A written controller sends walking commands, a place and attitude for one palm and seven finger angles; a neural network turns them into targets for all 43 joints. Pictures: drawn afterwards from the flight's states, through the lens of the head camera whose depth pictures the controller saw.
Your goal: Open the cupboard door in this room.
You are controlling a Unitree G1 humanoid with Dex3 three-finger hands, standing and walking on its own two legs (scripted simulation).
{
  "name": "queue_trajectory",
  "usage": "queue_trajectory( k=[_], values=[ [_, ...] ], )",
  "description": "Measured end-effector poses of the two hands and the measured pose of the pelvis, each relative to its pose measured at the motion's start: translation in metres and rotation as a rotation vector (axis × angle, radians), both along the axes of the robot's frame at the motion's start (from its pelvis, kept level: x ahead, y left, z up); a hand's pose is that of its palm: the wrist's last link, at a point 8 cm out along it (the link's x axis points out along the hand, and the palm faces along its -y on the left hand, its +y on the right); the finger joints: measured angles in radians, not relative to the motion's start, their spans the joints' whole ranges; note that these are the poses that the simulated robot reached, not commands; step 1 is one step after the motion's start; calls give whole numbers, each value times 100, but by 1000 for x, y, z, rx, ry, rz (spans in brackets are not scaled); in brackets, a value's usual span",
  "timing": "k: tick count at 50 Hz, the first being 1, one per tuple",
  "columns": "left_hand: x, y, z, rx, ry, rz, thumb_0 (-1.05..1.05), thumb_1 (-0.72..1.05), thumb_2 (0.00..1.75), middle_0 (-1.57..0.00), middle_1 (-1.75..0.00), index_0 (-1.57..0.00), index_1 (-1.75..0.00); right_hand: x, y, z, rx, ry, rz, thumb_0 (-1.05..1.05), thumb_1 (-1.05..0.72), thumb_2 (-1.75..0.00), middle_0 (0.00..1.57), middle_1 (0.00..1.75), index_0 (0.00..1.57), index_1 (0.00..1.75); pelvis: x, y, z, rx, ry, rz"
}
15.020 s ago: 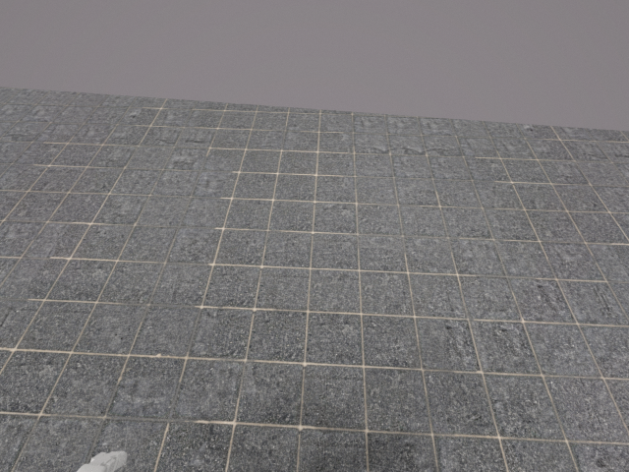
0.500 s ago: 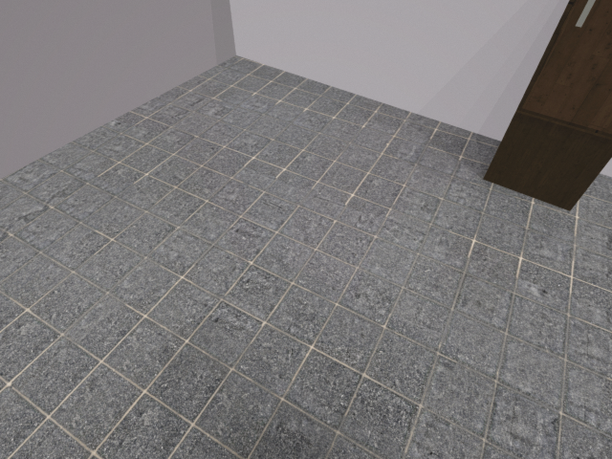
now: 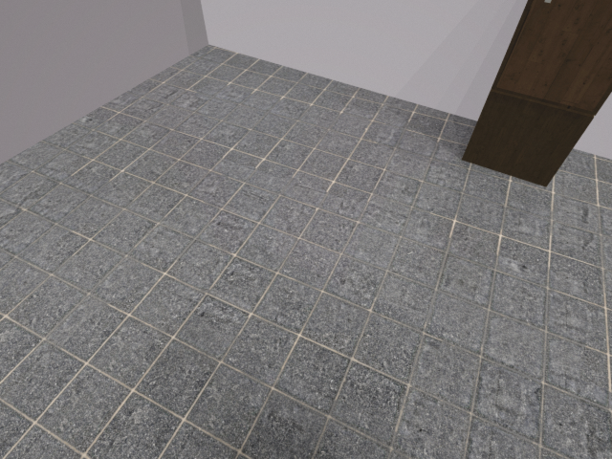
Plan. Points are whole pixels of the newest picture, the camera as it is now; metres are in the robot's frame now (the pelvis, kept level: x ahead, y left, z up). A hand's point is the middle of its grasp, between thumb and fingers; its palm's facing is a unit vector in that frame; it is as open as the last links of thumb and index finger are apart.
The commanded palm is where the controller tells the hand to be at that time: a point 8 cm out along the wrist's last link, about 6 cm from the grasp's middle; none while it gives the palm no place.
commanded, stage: stand and wait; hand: left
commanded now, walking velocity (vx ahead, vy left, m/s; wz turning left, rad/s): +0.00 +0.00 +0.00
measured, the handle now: out of the picture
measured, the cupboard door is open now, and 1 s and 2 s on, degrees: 0 0 0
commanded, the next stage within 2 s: turn or walk to find it in 0.20 s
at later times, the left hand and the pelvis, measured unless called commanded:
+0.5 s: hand out of the picture +0.03 +0.20 -0.17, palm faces +0.11 -0.96 -0.24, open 7.4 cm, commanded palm none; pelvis +0.00 +0.00 +0.00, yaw +4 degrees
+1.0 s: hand out of the picture -0.01 +0.19 -0.17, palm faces +0.15 -0.96 -0.23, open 7.4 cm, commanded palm none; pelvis +0.01 +0.00 +0.00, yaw +6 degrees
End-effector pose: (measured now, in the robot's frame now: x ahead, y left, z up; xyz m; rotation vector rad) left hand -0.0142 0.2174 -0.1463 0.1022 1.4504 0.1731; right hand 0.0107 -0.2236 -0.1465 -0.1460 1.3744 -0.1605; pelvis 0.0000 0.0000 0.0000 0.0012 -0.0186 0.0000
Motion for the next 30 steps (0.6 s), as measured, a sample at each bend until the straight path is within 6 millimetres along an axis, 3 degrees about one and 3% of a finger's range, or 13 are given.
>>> queue_trajectory(
  k=[11, 17, 23, 30],
  values=[
    [36, 13, 4, 25, -88, -42, 1, 91, 90, -20, -30, -20, -30, -18, 9, 3, 13, 33, -24, 0, -91, -90, 19, 30, 20, 30, 5, 3, 2, 0, -2, -5],
    [47, 22, 10, 48, -130, -42, 1, 91, 90, -20, -30, -20, -30, -18, 13, 3, 31, 41, -7, 0, -90, -90, 20, 30, 20, 30, 7, 5, 5, 3, -9, 21],
    [43, 26, 11, 74, -142, 4, 1, 91, 90, -20, -30, -20, -30, -7, 11, -1, 41, 49, 38, 0, -90, -90, 20, 30, 20, 30, 5, 4, 2, 7, 1, 63],
    [21, 26, 5, 76, -124, 68, 1, 91, 90, -20, -30, -20, -30, 22, 3, -5, 20, 14, 103, 0, -90, -90, 20, 30, 20, 30, 1, 3, -5, -6, 10, 107]
  ],
)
